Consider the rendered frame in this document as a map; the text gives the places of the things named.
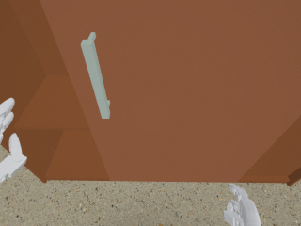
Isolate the right robot hand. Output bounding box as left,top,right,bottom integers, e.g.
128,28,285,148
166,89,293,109
223,183,261,226

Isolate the wardrobe door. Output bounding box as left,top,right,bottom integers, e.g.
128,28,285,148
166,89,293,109
244,116,301,176
40,0,301,183

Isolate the left robot hand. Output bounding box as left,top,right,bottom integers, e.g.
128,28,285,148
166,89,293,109
0,98,27,185

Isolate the handle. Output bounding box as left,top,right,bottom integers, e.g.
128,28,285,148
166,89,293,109
80,32,110,119

